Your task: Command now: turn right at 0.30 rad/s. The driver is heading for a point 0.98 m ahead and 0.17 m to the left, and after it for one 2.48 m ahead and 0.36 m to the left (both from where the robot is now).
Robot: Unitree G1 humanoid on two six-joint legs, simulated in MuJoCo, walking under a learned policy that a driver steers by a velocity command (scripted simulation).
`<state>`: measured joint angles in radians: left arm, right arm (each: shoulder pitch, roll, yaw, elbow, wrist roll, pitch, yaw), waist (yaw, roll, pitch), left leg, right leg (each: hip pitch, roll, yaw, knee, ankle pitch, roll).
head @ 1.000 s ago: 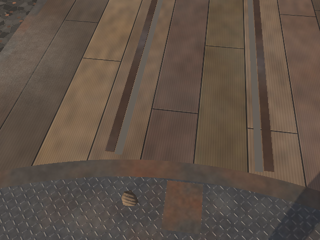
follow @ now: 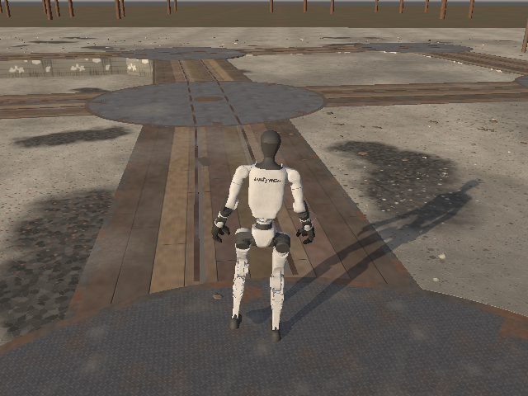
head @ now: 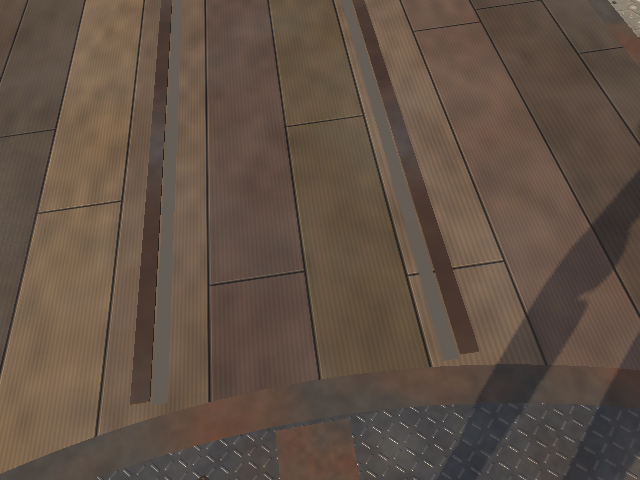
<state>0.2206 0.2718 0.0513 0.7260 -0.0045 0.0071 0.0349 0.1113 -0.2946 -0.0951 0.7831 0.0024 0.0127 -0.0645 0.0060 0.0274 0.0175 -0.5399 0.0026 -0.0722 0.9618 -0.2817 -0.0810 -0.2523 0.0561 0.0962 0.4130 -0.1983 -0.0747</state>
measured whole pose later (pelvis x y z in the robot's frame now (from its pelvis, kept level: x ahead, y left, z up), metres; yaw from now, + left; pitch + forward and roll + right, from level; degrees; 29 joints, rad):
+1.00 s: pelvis +0.09 +0.10 -0.01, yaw +16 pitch +2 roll +0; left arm 0.19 0.30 0.06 0.74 0.00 0.02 0.03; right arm 0.12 -0.25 -0.04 0.64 -0.01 -0.01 0.02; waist 0.02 -0.03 0.05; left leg -0.37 -0.05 0.00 0.51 -0.18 0.06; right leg -0.47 -0.06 0.02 1.06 -0.48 0.07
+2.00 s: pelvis +0.35 +0.11 -0.01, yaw -5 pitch +3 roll +1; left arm 0.05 0.25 0.03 0.60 -0.02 -0.08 -0.04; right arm 0.45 -0.26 -0.05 0.87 0.03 -0.07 0.01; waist -0.12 -0.04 0.02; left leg 0.05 -0.02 0.02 0.23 -0.34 0.01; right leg -0.63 -0.05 0.01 0.61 -0.04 -0.02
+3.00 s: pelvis +0.87 +0.14 -0.01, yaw +21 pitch +2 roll +1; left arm 0.08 0.29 0.03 0.70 0.01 -0.09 -0.01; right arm 0.24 -0.29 -0.06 0.73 0.00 -0.02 -0.02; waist -0.06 -0.05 0.06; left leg -0.16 -0.12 -0.10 0.40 -0.26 0.08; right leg -0.60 -0.05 0.06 0.62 0.03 0.05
